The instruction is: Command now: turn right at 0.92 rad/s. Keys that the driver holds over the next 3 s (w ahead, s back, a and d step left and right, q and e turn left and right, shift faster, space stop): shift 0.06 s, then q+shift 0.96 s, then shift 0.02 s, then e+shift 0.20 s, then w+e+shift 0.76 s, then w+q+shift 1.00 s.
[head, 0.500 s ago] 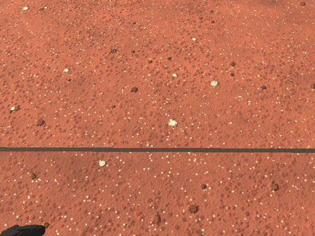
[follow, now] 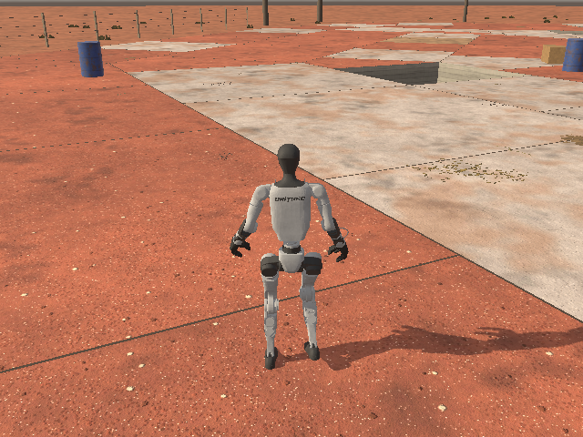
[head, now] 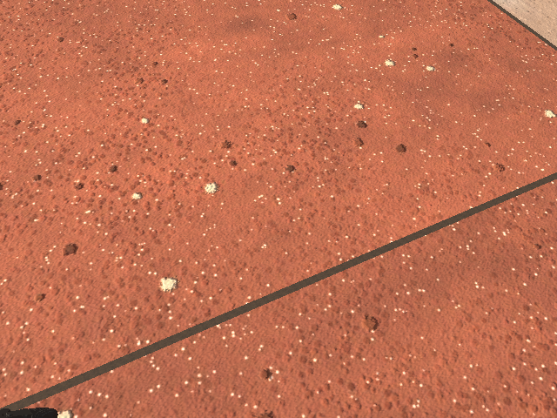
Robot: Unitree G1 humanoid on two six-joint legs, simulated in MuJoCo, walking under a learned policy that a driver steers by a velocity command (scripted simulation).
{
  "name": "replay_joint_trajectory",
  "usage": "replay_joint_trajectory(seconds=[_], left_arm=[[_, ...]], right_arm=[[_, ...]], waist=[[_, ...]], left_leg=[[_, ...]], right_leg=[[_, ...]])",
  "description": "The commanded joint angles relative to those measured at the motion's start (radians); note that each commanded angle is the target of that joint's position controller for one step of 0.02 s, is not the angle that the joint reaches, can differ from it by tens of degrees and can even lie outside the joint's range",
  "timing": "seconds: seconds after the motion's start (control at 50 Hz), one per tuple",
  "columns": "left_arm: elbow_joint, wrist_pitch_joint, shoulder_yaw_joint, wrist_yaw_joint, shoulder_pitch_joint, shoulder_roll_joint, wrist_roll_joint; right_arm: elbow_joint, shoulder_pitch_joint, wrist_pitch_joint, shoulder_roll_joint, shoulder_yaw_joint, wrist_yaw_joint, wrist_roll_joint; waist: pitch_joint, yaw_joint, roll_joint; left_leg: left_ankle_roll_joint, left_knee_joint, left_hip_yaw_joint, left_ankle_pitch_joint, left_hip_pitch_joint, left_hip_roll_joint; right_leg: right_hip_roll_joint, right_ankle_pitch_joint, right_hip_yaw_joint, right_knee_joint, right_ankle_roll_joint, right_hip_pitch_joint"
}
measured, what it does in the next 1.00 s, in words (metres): steps on the spot, turning left: right foot, then left foot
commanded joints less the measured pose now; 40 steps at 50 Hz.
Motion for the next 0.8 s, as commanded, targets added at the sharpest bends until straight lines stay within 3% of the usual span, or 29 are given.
replay_joint_trajectory(seconds=[0.02, 0.08, 0.12, 0.16, 0.18, 0.2, 0.22, 0.24, 0.26, 0.28, 0.3, 0.32, 0.34, 0.36, 0.38, 0.46, 0.52, 0.56, 0.58, 0.6, 0.62, 0.64, 0.66, 0.68, 0.7, 0.76, 0.8], left_arm=[[-0.041, -0.001, 0.021, 0.002, 0.053, 0.07, -0.003], [-0.073, -0.01, -0.008, 0.008, -0.034, 0.017, 0.003], [-0.064, -0.018, -0.029, 0.007, -0.027, -0.019, 0.02], [-0.032, -0.022, -0.041, 0.004, 0.005, -0.042, 0.025], [-0.009, -0.023, -0.042, 0.004, 0.025, -0.045, 0.026], [0.015, -0.023, -0.037, 0.002, 0.056, -0.039, 0.027], [0.033, -0.023, -0.029, 0.001, 0.081, -0.018, 0.025], [0.032, -0.022, -0.018, 0.006, 0.094, 0.032, 0.023], [0.026, -0.016, -0.006, 0.017, 0.135, 0.092, 0.031], [0.048, -0.006, 0.017, 0.02, 0.094, 0.167, 0.052], [0.02, -0.015, 0.011, 0.02, 0.046, 0.112, 0.062], [0.012, -0.027, -0.004, 0.026, 0.017, 0.065, 0.068], [0.008, -0.038, -0.01, 0.03, -0.013, 0.041, 0.061], [0.01, -0.05, -0.012, 0.031, -0.052, 0.028, 0.043], [0.014, -0.056, -0.014, 0.034, -0.067, 0.016, 0.034], [0.03, -0.05, -0.001, 0.036, -0.079, 0.023, 0.03], [0.05, -0.049, 0.019, 0.026, -0.049, 0.067, 0.016], [0.059, -0.056, 0.023, 0.015, -0.066, 0.066, -0.008], [0.081, -0.06, 0.019, 0.007, -0.025, 0.039, -0.009], [0.076, -0.064, 0.012, 0.002, -0.001, 0.005, 0.015], [-0.019, -0.07, -0.018, 0.009, -0.109, -0.06, 0.052], [-0.009, -0.071, -0.004, 0.015, -0.173, 0.002, 0.045], [-0.007, -0.074, -0.002, 0.019, -0.185, 0.01, 0.025], [0.015, -0.074, 0.003, 0.026, -0.16, 0.015, 0.027], [0.023, -0.073, 0.01, 0.034, -0.146, 0.033, 0.035], [0.057, -0.073, 0.005, 0.024, -0.095, 0.004, 0.035], [0.065, -0.075, -0.004, 0.021, -0.099, -0.015, 0.03]], right_arm=[[-0.107, -0.104, -0.01, -0.119, -0.022, -0.026, 0.005], [-0.074, 0.008, -0.001, -0.142, -0.028, -0.016, 0.001], [-0.066, 0.008, 0.002, -0.155, -0.03, 0.003, 0.011], [-0.056, -0.013, -0.001, -0.137, -0.02, 0.024, 0.024], [-0.046, -0.005, -0.004, -0.12, -0.011, 0.034, 0.031], [-0.037, 0.001, -0.004, -0.126, -0.01, 0.041, 0.044], [-0.025, 0.03, -0.005, -0.145, -0.015, 0.045, 0.061], [-0.017, 0.073, -0.014, -0.162, -0.019, 0.049, 0.065], [-0.035, 0.063, -0.027, -0.122, -0.007, 0.059, 0.044], [-0.069, 0.043, -0.039, -0.078, 0.001, 0.058, 0.051], [-0.065, 0.016, -0.038, -0.143, -0.016, 0.051, 0.05], [-0.062, 0.014, -0.027, -0.169, -0.036, 0.046, 0.058], [-0.041, 0.054, -0.007, -0.157, -0.045, 0.037, 0.061], [-0.038, 0.085, 0.014, -0.145, -0.047, 0.028, 0.054], [-0.042, 0.088, 0.029, -0.122, -0.043, 0.025, 0.052], [-0.102, 0.034, 0.045, -0.064, -0.021, 0.051, 0.054], [-0.138, 0.042, 0.049, -0.093, -0.03, 0.074, 0.055], [-0.132, 0.103, 0.059, -0.105, -0.044, 0.074, 0.056], [-0.118, 0.154, 0.06, -0.133, -0.061, 0.061, 0.051], [-0.121, 0.217, 0.055, -0.244, -0.098, 0.041, 0.049], [-0.15, 0.225, 0.031, -0.373, -0.118, 0.04, 0.015], [-0.157, 0.234, 0.004, -0.303, -0.098, 0.053, 0.001], [-0.151, 0.201, -0.012, -0.276, -0.084, 0.049, 0.007], [-0.154, 0.144, -0.013, -0.249, -0.079, 0.037, 0.032], [-0.167, 0.078, -0.003, -0.22, -0.067, 0.024, 0.053], [-0.197, 0.025, 0.018, -0.205, -0.057, -0.002, 0.038], [-0.197, 0.041, 0.021, -0.213, -0.062, -0.01, 0.042]], waist=[[-0.073, 0.02, 0.131], [-0.112, -0.046, 0.143], [-0.143, -0.042, 0.163], [-0.141, -0.026, 0.208], [-0.133, -0.02, 0.224], [-0.119, -0.001, 0.226], [-0.109, 0.012, 0.222], [-0.126, 0.006, 0.207], [-0.178, 0.011, 0.071], [-0.145, -0.014, -0.202], [-0.13, 0.029, -0.199], [-0.106, 0.028, -0.183], [-0.097, 0.009, -0.162], [-0.081, -0.009, -0.154], [-0.07, -0.016, -0.14], [-0.091, 0.007, -0.116], [-0.123, 0.016, -0.123], [-0.13, -0.025, -0.103], [-0.141, -0.04, -0.039], [-0.146, -0.055, 0.187], [-0.188, -0.054, 0.453], [-0.254, -0.116, 0.254], [-0.202, -0.087, 0.204], [-0.159, -0.05, 0.124], [-0.128, -0.02, 0.117], [-0.154, 0.012, 0.143], [-0.155, 0.003, 0.137]], left_leg=[[0.171, -0.217, -0.178, 0.044, 0.107, 0.229], [0.223, -0.202, -0.165, 0.114, 0.215, 0.246], [0.234, -0.187, -0.157, 0.127, 0.208, 0.249], [0.227, -0.187, -0.148, 0.104, 0.146, 0.235], [0.218, -0.178, -0.156, 0.095, 0.121, 0.223], [0.202, -0.149, -0.156, 0.107, 0.097, 0.207], [0.175, -0.125, -0.161, 0.138, 0.057, 0.195], [0.125, -0.107, -0.177, 0.139, -0.011, 0.182], [0.059, 0.012, -0.134, 0.004, -0.099, 0.126], [-0.002, 0.116, 0.03, -0.221, -0.207, 0.019], [-0.037, 0.301, 0.044, -0.346, -0.199, 0.03], [-0.049, 0.467, 0.027, -0.379, -0.25, 0.034], [-0.062, 0.582, 0.013, -0.388, -0.281, 0.04], [-0.077, 0.627, -0.004, -0.352, -0.316, 0.059], [-0.086, 0.634, -0.006, -0.316, -0.327, 0.073], [-0.088, 0.433, 0.055, -0.206, -0.233, 0.098], [-0.05, 0.292, 0.108, -0.2, -0.135, 0.074], [-0.007, 0.137, 0.145, -0.096, -0.019, 0.038], [0.028, 0.047, 0.121, 0.002, 0.097, 0.008], [0.111, -0.044, -0.115, 0.392, 0.287, 0.126], [0.354, -0.115, -0.603, 0.561, 0.376, 0.372], [0.389, -0.152, -0.585, 0.425, 0.391, 0.394], [0.342, -0.155, -0.506, 0.324, 0.334, 0.351], [0.28, -0.154, -0.435, 0.223, 0.288, 0.291], [0.237, -0.153, -0.39, 0.184, 0.236, 0.256], [0.208, -0.148, -0.332, 0.205, 0.148, 0.179], [0.205, -0.141, -0.353, 0.164, 0.155, 0.161]], right_leg=[[-0.092, 0.057, -0.072, 0.168, 0.039, -0.084], [-0.105, 0.011, -0.074, 0.007, 0.054, -0.065], [-0.1, -0.065, -0.068, -0.15, 0.043, 0.05], [-0.098, -0.097, -0.098, -0.354, 0.027, 0.2], [-0.09, -0.05, -0.112, -0.474, 0.023, 0.269], [-0.069, 0.062, -0.131, -0.627, 0.012, 0.345], [-0.05, 0.178, -0.144, -0.774, -0.013, 0.436], [-0.094, 0.231, -0.094, -0.775, -0.047, 0.545], [-0.251, 0.407, 0.031, -0.742, -0.098, 0.654], [-0.399, 0.414, 0.126, -0.747, -0.216, 0.539], [-0.442, 0.438, 0.147, -0.782, -0.284, 0.472], [-0.445, 0.517, 0.129, -0.787, -0.291, 0.464], [-0.429, 0.573, 0.086, -0.785, -0.28, 0.465], [-0.421, 0.597, 0.043, -0.78, -0.262, 0.471], [-0.41, 0.618, 0.001, -0.777, -0.249, 0.47], [-0.385, 0.559, -0.125, -0.753, -0.224, 0.469], [-0.43, 0.591, -0.143, -0.706, -0.215, 0.485], [-0.429, 0.54, -0.19, -0.616, -0.163, 0.448], [-0.386, 0.452, -0.244, -0.502, -0.109, 0.384], [-0.28, 0.2, -0.321, -0.224, -0.016, 0.164], [-0.085, -0.315, -0.219, 0.043, 0.056, -0.158], [-0.095, -0.32, -0.053, 0.166, 0.04, -0.185], [-0.105, -0.236, -0.027, 0.17, 0.012, -0.187], [-0.126, -0.139, -0.018, 0.116, 0.001, -0.182], [-0.136, -0.055, -0.014, 0.049, 0.001, -0.168], [-0.083, 0.08, -0.031, -0.014, 0.024, -0.056], [-0.057, 0.106, -0.022, -0.125, 0.038, -0.048]])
